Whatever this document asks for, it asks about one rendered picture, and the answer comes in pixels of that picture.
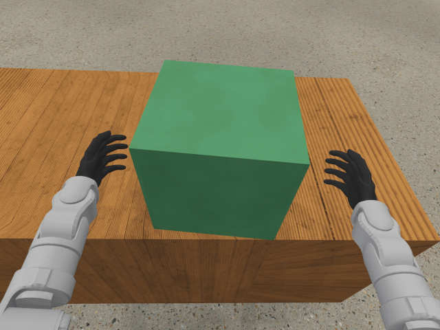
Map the pedestal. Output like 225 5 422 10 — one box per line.
0 67 440 304

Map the robot left hand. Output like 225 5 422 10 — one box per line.
76 131 128 187

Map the robot right hand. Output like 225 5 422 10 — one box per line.
324 149 377 210

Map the left robot forearm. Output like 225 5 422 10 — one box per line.
0 176 99 317

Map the carton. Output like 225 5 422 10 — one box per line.
129 60 310 240

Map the right robot forearm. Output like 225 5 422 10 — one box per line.
351 200 440 330

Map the robot left upper arm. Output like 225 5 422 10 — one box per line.
0 307 71 330

